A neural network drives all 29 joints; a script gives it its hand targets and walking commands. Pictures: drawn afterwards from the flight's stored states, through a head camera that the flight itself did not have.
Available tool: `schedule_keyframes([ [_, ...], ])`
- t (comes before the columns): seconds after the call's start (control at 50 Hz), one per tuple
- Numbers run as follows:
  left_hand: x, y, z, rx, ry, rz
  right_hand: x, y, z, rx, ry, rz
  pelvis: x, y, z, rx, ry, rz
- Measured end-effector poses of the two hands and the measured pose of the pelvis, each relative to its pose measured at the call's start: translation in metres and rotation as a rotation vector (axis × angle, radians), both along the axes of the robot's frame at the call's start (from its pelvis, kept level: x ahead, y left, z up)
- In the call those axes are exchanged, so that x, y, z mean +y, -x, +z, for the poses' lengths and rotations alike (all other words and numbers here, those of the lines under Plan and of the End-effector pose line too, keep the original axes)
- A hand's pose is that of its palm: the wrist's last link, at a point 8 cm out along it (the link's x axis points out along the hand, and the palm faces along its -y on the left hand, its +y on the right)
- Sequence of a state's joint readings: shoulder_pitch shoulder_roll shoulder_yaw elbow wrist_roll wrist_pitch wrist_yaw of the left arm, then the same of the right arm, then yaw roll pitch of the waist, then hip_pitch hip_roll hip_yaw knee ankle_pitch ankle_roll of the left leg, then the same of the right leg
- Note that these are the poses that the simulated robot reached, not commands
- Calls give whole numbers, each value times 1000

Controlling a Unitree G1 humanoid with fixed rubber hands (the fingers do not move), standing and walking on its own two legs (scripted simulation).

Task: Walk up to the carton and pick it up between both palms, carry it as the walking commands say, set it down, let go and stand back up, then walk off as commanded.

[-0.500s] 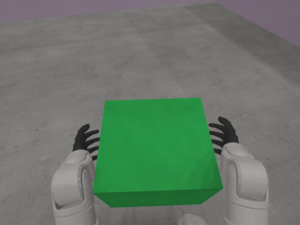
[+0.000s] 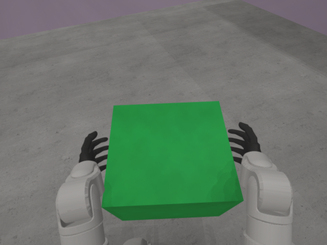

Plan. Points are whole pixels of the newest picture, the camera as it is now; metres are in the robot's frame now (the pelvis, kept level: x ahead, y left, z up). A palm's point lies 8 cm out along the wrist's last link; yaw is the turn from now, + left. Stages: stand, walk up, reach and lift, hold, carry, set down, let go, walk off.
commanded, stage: carry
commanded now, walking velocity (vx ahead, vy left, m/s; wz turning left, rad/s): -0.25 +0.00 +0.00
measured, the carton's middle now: (168, 163) +0.31 +0.01 +0.02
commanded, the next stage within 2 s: none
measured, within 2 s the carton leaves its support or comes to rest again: neither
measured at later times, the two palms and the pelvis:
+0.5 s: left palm out of the picture +0.08 +0.22 +0.09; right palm out of the picture +0.09 -0.12 +0.10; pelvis -0.18 +0.03 +0.00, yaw +0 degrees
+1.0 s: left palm out of the picture -0.11 +0.24 +0.08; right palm out of the picture -0.08 -0.10 +0.11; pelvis -0.35 +0.04 +0.00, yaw +2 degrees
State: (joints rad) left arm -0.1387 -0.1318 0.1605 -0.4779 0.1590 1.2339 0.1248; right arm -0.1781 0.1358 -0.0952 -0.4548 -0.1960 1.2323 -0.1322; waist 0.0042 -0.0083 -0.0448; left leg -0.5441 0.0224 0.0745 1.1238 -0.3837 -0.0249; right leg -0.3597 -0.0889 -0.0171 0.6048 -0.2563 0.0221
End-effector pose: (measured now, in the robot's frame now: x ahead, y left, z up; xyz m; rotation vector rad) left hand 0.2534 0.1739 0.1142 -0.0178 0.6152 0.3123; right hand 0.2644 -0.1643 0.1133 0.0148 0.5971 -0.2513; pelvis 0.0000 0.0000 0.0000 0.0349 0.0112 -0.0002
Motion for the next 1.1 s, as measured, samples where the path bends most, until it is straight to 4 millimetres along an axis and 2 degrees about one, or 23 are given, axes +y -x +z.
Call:
schedule_keyframes([
  [0.14, 33, 49, -22, 10, 55, 18, 34, 43, -4, 10, 53, 14, 24, 48, -11, 11, 39, 23],
  [0.18, 44, 68, -28, 39, 76, 31, 45, 59, -4, 38, 73, 28, 30, 62, -7, 1, 45, 27],
  [0.24, 54, 90, -26, 58, 95, 36, 55, 81, 1, 59, 87, 38, 37, 82, 1, -1, 75, 20],
  [0.34, 60, 115, -17, 15, 98, 37, 61, 108, 10, 19, 102, 33, 42, 117, 4, 26, 88, 14],
  [0.48, 50, 165, -24, 44, 78, 32, 50, 162, -9, 53, 84, 27, 36, 170, -2, 52, 79, 11],
  [0.62, 19, 224, -21, 17, 30, 20, 19, 223, -19, 26, 34, 18, 13, 227, -13, 24, 41, 3],
  [0.68, 10, 250, -17, 49, 25, -2, 10, 252, -15, 57, 21, 5, 8, 245, -3, 1, 17, 1],
  [0.74, 10, 268, -7, 34, 11, -1, 10, 269, -8, 42, 7, 6, 9, 264, 1, -4, 4, 8],
  [0.82, 20, 291, -6, 5, 13, 16, 20, 285, -1, 10, 13, 16, 15, 290, -1, 8, 9, 17],
  [0.92, 45, 325, -22, 10, 59, 28, 46, 316, -2, 14, 57, 24, 32, 323, -9, 14, 40, 31],
  [0.98, 60, 352, -30, 54, 88, 43, 61, 339, -4, 59, 83, 43, 42, 343, -3, 1, 55, 33],
  [1.1, 72, 381, -21, 31, 108, 43, 74, 372, 9, 38, 109, 41, 52, 380, 5, 22, 90, 21],
])
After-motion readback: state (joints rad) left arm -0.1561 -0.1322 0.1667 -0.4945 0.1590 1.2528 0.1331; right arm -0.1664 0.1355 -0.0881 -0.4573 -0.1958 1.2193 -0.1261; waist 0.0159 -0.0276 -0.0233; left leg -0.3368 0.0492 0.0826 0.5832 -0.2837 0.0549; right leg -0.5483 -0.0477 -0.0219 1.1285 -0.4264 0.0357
